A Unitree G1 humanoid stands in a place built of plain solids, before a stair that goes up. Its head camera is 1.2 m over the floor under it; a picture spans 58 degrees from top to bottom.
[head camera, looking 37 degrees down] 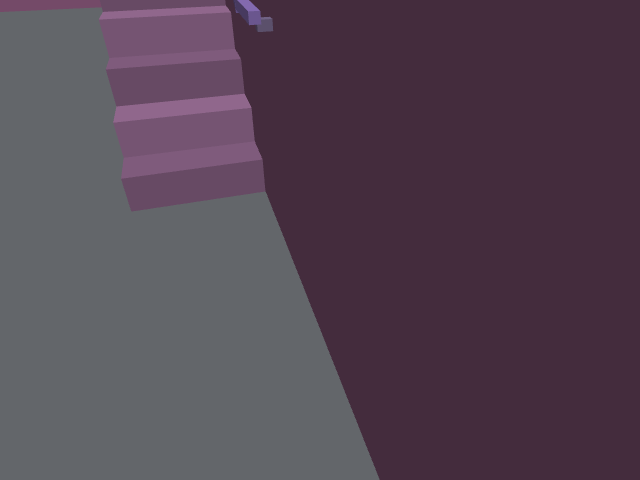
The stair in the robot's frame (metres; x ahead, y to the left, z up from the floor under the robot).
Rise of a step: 0.19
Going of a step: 0.23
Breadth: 0.69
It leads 17 degrees to the left of straight ahead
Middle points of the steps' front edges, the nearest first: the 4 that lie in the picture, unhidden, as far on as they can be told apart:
1.93 0.62 0.19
2.15 0.69 0.38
2.37 0.76 0.57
2.59 0.82 0.76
